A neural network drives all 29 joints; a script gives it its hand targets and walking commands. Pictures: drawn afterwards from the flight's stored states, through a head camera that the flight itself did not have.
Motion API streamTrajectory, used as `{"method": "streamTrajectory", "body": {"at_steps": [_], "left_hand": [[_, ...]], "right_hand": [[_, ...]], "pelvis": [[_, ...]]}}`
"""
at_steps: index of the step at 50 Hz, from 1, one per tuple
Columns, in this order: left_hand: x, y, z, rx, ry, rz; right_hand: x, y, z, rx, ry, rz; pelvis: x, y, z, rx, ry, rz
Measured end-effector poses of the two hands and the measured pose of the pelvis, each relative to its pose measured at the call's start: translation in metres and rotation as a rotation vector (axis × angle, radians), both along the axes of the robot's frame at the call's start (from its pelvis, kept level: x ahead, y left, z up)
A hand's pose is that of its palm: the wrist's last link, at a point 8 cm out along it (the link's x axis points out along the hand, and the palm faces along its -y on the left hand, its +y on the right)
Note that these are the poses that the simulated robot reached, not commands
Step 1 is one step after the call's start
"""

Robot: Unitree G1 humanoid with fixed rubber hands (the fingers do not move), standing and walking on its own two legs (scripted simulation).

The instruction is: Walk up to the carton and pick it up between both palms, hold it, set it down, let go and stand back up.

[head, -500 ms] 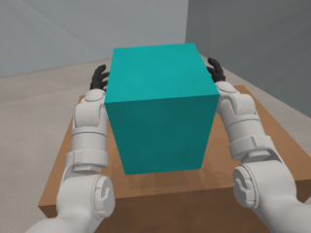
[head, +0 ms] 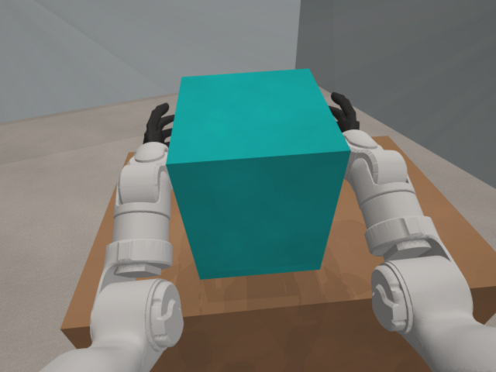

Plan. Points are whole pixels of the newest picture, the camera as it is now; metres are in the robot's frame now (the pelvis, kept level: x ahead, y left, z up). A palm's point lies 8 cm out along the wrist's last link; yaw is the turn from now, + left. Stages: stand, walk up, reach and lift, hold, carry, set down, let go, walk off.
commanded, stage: hold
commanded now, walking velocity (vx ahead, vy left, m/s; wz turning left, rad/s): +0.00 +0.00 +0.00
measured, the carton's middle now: (253, 176) +0.37 +0.00 +0.18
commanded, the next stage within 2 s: none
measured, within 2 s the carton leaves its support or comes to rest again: neither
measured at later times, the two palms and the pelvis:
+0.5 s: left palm (157, 152) +0.38 +0.15 +0.23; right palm (344, 140) +0.39 -0.14 +0.23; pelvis +0.00 +0.00 +0.00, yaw +0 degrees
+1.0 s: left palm (157, 152) +0.38 +0.15 +0.23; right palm (344, 140) +0.39 -0.14 +0.23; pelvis +0.00 +0.00 +0.00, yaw +0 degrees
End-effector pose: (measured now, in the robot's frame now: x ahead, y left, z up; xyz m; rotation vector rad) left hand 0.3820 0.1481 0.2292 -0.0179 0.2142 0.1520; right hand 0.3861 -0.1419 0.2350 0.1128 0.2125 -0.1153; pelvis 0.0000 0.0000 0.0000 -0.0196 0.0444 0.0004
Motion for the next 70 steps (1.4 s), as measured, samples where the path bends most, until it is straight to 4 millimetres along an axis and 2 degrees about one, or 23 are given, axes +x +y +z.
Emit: {"method": "streamTrajectory", "body": {"at_steps": [70], "left_hand": [[-0.0005,0.0002,0.0003,0.000,-0.001,0.000]], "right_hand": [[-0.0005,0.0002,0.0001,-0.001,0.002,0.000]], "pelvis": [[-0.0001,0.0000,0.0000,0.000,-0.002,0.000]]}}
